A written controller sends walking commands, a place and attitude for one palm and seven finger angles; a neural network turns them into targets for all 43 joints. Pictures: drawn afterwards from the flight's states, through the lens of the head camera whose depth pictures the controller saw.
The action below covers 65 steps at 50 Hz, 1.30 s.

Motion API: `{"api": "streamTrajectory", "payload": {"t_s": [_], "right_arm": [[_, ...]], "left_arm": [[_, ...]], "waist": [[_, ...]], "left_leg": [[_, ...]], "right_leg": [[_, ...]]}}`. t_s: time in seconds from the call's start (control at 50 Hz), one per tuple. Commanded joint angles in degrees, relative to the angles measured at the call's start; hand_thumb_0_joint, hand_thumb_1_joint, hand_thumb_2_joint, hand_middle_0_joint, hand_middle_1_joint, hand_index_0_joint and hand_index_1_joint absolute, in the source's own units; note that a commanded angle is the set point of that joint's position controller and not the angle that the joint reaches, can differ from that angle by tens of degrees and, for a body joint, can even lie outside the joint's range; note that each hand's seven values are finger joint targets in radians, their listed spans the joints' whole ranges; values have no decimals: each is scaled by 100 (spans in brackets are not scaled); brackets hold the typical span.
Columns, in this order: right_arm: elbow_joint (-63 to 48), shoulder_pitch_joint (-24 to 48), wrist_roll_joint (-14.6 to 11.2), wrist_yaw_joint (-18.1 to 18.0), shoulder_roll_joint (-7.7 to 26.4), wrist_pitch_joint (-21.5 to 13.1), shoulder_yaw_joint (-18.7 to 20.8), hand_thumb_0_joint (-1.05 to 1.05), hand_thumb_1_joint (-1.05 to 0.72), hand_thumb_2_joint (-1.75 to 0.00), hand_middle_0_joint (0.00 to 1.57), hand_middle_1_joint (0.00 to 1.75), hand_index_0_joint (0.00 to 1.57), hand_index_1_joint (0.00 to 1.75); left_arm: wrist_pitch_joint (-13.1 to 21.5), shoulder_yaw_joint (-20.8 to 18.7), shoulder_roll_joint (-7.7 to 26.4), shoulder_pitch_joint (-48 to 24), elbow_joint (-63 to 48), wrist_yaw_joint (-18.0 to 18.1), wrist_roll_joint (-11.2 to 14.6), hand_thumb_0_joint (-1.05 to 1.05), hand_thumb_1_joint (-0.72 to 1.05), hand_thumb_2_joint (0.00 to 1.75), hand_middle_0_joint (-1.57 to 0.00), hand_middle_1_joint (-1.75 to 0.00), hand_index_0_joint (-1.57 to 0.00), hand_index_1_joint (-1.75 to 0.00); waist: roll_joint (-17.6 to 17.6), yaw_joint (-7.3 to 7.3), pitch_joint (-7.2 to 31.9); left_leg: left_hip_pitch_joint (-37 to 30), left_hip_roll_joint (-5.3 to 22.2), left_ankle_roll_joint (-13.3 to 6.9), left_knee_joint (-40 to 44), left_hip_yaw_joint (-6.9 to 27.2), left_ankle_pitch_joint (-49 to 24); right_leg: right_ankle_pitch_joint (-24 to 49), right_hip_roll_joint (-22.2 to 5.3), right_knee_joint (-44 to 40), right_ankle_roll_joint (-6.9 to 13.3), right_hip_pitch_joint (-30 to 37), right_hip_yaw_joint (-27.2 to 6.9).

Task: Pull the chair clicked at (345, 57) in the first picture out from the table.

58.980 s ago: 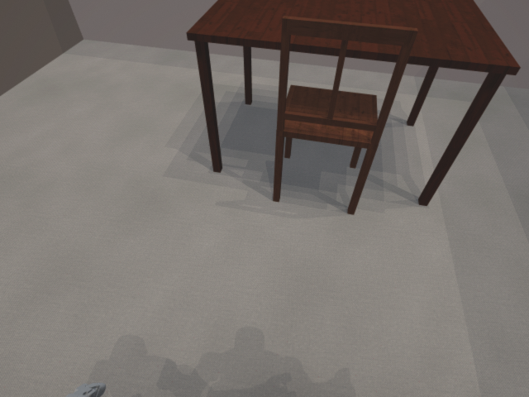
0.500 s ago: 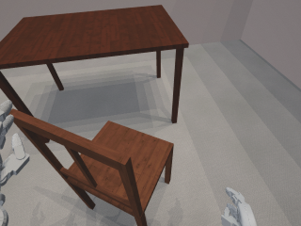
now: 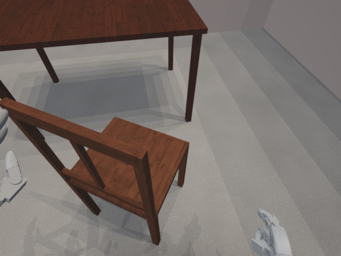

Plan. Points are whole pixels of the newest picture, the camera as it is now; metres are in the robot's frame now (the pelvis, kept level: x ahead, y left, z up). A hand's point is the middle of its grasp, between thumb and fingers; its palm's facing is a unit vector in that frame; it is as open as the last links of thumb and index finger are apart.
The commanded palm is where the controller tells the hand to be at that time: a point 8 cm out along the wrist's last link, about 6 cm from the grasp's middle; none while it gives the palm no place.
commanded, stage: step back with the hand held close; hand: left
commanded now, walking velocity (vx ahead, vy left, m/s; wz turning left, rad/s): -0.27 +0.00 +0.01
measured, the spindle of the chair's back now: (89, 166) +0.36 +0.28 -0.09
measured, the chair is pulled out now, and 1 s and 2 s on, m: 0.60 0.60 0.60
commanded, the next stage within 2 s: stop stepping back and stand still in 1.02 s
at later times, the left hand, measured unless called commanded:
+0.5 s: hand (6, 198) +0.17 +0.26 +0.17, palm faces +0.44 -0.75 -0.50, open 7.4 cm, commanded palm +0.10 +0.30 +0.18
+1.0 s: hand out of the picture +0.09 +0.25 +0.18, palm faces +0.46 -0.76 -0.46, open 7.4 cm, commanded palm +0.03 +0.28 +0.18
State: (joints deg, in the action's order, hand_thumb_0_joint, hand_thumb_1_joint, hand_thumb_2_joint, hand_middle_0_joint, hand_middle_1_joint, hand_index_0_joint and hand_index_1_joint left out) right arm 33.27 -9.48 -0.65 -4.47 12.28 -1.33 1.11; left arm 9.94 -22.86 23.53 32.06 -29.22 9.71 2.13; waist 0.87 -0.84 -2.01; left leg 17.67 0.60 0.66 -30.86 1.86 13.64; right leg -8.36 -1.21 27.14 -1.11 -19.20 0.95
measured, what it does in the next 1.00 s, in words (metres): walks backwards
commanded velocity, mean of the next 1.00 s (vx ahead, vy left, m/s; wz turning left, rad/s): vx -0.38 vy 0.00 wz -0.03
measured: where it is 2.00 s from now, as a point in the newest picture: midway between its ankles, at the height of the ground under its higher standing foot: outside the picture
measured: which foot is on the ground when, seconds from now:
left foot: down 0.00-1.00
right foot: down 0.00-0.84, up 0.86-1.00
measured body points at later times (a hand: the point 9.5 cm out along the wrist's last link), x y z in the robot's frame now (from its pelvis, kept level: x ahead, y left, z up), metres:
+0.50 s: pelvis -0.03 +0.00 -0.01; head -0.01 +0.01 +0.44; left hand +0.14 +0.30 +0.20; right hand +0.13 -0.24 -0.09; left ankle +0.03 +0.13 -0.73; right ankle +0.06 -0.13 -0.73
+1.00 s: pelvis -0.10 -0.02 +0.00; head -0.07 +0.01 +0.44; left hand +0.06 +0.29 +0.20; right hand +0.08 -0.24 -0.08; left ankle -0.02 +0.11 -0.73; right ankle -0.09 -0.14 -0.71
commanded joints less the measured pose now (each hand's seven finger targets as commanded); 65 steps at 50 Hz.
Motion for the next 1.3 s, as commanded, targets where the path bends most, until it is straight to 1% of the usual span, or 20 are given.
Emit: {"api": "streamTrajectory", "payload": {"t_s": [0.0,0.1,0.18,0.32,0.38,0.44,0.52,0.56,0.62,0.7,0.76,0.8,0.84,0.94,1.04,1.08,1.1,1.12,1.18,1.28], "right_arm": [[-877,508,8,-74,714,-353,242,0,-90,-90,20,30,20,30],[-960,495,-12,-90,742,-532,200,0,-90,-90,20,30,20,30],[-925,359,24,-60,742,-653,219,0,-90,-90,20,30,20,30],[-619,210,118,14,652,-596,264,0,-90,-90,20,30,20,30],[-644,305,101,-15,679,-547,277,0,-90,-90,20,30,20,30],[-778,438,65,-57,738,-606,259,0,-90,-90,20,30,20,30],[-739,453,90,-64,679,-792,304,0,-90,-90,20,30,20,30],[-603,293,147,-42,673,-856,302,0,-90,-90,20,30,20,30],[-531,259,139,-34,619,-860,354,0,-90,-90,20,30,20,30],[-354,361,182,41,537,-660,459,0,-90,-90,20,30,20,30],[-435,421,183,-7,394,-530,246,0,-90,-90,20,30,20,30],[-558,557,151,-102,671,-557,335,0,-90,-90,20,30,20,30],[-567,356,167,-46,572,-823,345,0,-90,-90,20,30,20,30],[-259,129,205,129,643,-1136,367,0,-90,-90,20,30,20,30],[-250,404,248,121,707,-1133,286,0,-90,-90,20,30,20,30],[-361,481,194,100,619,-1058,301,0,-90,-90,20,30,20,30],[-452,382,88,109,624,-1029,434,0,-90,-90,20,30,20,30],[-338,340,56,154,566,-870,471,0,-90,-90,20,30,20,30],[-568,564,58,111,308,-619,131,0,-90,-90,20,30,20,30],[-617,274,47,-18,652,-843,201,0,-90,-90,20,30,20,30]], "left_arm": [[405,-994,1259,-117,-1136,217,-20,0,90,90,-20,-30,-20,-30],[506,-1100,1232,-119,-1266,217,-93,0,90,90,-20,-30,-20,-30],[583,-1035,1095,-129,-1287,177,-110,0,90,90,-20,-30,-20,-30],[614,-851,1110,-305,-1248,257,-41,0,90,90,-20,-30,-20,-30],[655,-1002,1217,-242,-1270,283,-42,0,90,90,-20,-30,-20,-30],[756,-1124,1190,-227,-1380,238,-135,0,90,90,-20,-30,-20,-30],[859,-1216,1190,-80,-1430,106,-143,0,90,90,-20,-30,-20,-30],[930,-1171,1186,-52,-1520,81,-78,0,90,90,-20,-30,-20,-30],[958,-1140,1206,-18,-1560,64,-25,0,90,90,-20,-30,-20,-30],[832,-1279,1442,-83,-1194,256,18,0,90,90,-20,-30,-20,-30],[810,-1122,1170,1,-1090,210,-32,0,90,90,-20,-30,-20,-30],[969,-1152,1258,-64,-1372,172,-52,0,90,90,-20,-30,-20,-30],[1048,-1150,1231,-151,-1508,61,-1,0,90,90,-20,-30,-20,-30],[1018,-814,997,-133,-1779,62,85,0,90,90,-20,-30,-20,-30],[1008,-1026,1227,-298,-1522,-15,86,0,90,90,-20,-30,-20,-30],[1063,-1197,1411,-325,-1299,-69,96,0,90,90,-20,-30,-20,-30],[1039,-1152,1494,-233,-1305,-75,134,0,90,90,-20,-30,-20,-30],[789,-1090,1242,334,-744,9,159,0,90,90,-20,-30,-20,-30],[560,-1015,1067,401,-711,107,78,0,90,90,-20,-30,-20,-30],[590,-877,1170,78,-1099,172,36,0,90,90,-20,-30,-20,-30]], "waist": [[174,44,550],[824,-24,653],[631,-24,597],[-365,109,635],[-119,100,694],[938,71,718],[916,-4,871],[738,41,1088],[192,76,1320],[-874,83,1060],[-856,213,680],[840,174,571],[1467,199,1052],[1271,42,1130],[1129,10,900],[99,38,667],[-1073,65,798],[-1213,3,861],[-739,203,953],[-304,143,662]], "left_leg": [[624,297,-256,818,251,989],[1973,740,-489,1404,708,1631],[2391,662,-501,1123,674,1831],[424,35,-162,-161,170,936],[667,270,-250,414,406,1082],[2334,995,-574,1555,1034,1722],[2574,1123,-679,1208,1012,911],[1736,945,-558,717,862,-487],[1208,415,-255,23,372,-69],[287,-293,50,-2225,59,1103],[-133,-21,-86,-74,45,629],[482,1244,-576,1394,1333,-473],[1328,1961,-981,1759,1626,-120],[-629,1591,-846,815,953,-2736],[198,1287,-516,807,888,-345],[569,544,-23,25,38,1065],[510,-128,231,-1395,-231,1330],[628,-123,163,-2818,63,1113],[841,144,83,-2119,102,941],[-391,355,-299,1150,14,323]], "right_leg": [[-1146,-328,-678,97,516,-562],[-407,-11,535,-4,1725,-273],[-196,-68,670,35,1861,-484],[-1370,-802,-906,440,-255,-1018],[-1506,-496,-624,235,-18,-695],[-745,153,936,-3,1565,-209],[145,210,1549,24,1901,-295],[1018,78,1114,94,1505,-404],[1209,-370,388,293,1028,-993],[-1178,-1745,-1452,1117,-736,-2108],[-314,-996,-635,611,-682,-855],[-517,71,1079,92,-239,-266],[-1867,325,3135,88,411,-393],[-1943,181,1737,81,-374,-242],[-716,290,-356,61,903,-30],[-326,-236,-833,316,614,-493],[-1176,-1192,-1346,826,-252,-1918],[-1130,-1940,-1550,1243,-439,-2510],[600,-1392,-696,984,421,-1205],[-619,-706,-423,296,640,-890]]}}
